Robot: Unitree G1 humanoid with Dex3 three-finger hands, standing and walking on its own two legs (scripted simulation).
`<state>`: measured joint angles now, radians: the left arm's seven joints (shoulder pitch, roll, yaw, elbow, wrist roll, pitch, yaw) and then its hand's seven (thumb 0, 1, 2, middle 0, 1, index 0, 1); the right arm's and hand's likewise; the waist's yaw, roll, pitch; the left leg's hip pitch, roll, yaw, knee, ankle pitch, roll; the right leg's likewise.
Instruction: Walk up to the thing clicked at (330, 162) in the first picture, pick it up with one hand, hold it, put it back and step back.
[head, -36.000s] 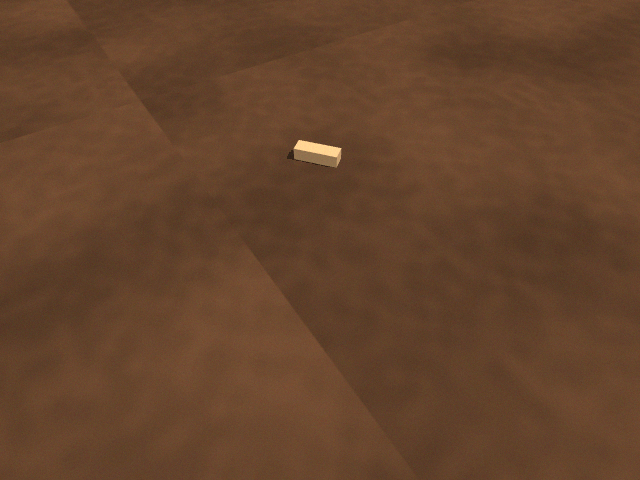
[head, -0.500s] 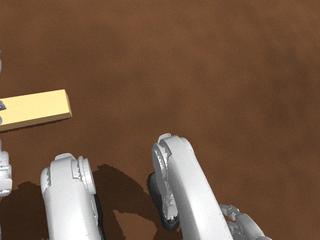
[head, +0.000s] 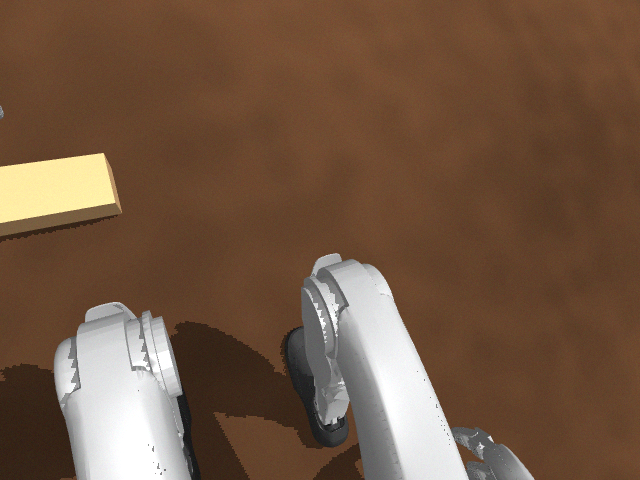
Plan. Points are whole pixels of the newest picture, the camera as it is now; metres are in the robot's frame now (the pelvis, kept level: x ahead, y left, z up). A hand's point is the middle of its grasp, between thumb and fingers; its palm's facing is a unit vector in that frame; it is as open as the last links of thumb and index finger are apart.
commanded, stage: home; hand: left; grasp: from above
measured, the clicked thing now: (27, 198) +0.50 +0.30 -0.29
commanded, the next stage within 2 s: none
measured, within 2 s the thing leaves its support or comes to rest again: neither
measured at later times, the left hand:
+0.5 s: hand out of the picture +0.41 +0.29 -0.01, palm faces -0.32 -0.52 -0.80, open 8.6 cm
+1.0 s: hand out of the picture +0.27 +0.24 +0.20, palm faces +0.12 -0.93 -0.34, open 7.4 cm
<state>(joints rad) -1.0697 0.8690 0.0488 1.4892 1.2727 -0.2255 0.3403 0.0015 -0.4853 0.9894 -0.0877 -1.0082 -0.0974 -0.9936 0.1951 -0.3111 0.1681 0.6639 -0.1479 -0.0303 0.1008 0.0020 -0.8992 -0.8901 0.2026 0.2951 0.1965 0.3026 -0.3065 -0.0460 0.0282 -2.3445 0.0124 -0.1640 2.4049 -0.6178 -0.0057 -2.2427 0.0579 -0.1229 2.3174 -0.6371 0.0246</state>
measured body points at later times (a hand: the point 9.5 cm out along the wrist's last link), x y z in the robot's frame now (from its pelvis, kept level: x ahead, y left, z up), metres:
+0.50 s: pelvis +0.02 +0.00 +0.11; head +0.22 +0.06 +0.51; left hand +0.42 +0.32 +0.04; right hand +0.14 -0.25 -0.01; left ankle +0.09 +0.13 -0.29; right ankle +0.11 -0.11 -0.29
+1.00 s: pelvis +0.05 +0.00 +0.29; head +0.14 +0.04 +0.73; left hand +0.27 +0.29 +0.22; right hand +0.26 -0.20 +0.21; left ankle +0.09 +0.13 -0.29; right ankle +0.11 -0.11 -0.29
